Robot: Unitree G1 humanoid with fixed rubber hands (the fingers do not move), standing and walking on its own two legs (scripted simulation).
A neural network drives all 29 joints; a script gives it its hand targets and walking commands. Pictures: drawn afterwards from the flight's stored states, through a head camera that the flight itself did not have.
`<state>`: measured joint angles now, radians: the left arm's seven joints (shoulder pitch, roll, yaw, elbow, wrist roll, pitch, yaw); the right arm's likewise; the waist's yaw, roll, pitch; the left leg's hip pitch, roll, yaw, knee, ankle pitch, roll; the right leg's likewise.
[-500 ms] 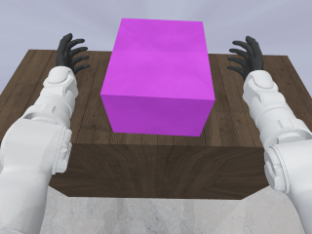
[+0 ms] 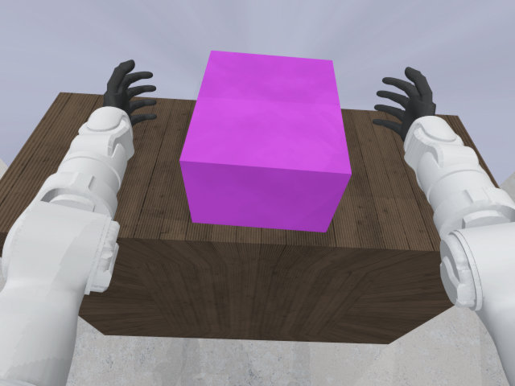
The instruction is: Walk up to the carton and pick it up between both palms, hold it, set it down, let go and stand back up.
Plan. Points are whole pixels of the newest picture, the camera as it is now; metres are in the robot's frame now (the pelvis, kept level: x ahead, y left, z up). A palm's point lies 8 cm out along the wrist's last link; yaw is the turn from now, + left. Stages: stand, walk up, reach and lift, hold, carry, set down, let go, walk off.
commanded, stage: set down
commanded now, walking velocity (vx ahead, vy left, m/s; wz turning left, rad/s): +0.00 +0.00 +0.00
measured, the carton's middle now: (265, 137) +0.57 +0.02 +0.04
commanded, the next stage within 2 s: none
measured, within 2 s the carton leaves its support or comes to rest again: neither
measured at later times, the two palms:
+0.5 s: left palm (113, 166) +0.41 +0.25 +0.12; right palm (412, 177) +0.42 -0.19 +0.12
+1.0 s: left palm (99, 220) +0.34 +0.26 +0.08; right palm (406, 234) +0.35 -0.18 +0.08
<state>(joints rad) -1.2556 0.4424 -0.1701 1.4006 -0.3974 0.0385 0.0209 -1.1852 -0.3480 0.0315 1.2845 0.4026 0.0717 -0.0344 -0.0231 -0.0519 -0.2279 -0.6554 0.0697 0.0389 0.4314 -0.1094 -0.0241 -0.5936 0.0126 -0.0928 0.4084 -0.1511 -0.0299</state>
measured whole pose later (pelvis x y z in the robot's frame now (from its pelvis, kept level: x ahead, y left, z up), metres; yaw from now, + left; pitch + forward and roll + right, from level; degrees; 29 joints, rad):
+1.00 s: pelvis +0.01 +0.00 +0.01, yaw +1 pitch +0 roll -1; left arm -0.39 0.34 0.07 0.57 -0.23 0.14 -0.03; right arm -0.34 -0.20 0.01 0.56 0.29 0.05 -0.11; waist 0.01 -0.04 -0.02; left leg -0.22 0.04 0.02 0.35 -0.14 -0.02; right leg -0.16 0.00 -0.07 0.33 -0.18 -0.02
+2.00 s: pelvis +0.03 +0.01 +0.01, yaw -2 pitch -4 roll +0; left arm 0.17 0.23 0.06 0.19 -0.13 0.23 -0.01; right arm 0.21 -0.21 0.01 0.21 0.16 0.11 -0.03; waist 0.03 -0.01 0.04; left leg -0.09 0.04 0.06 0.33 -0.17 -0.02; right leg -0.04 0.01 -0.01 0.30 -0.19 -0.01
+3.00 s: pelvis +0.04 +0.00 +0.01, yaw -2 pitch -4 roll +0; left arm 0.19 0.18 0.00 0.53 0.01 0.12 0.01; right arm 0.17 -0.18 -0.02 0.74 -0.01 -0.22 0.02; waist 0.00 -0.03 0.06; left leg -0.08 0.04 0.05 0.37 -0.21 -0.03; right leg -0.05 0.01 -0.01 0.38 -0.25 -0.02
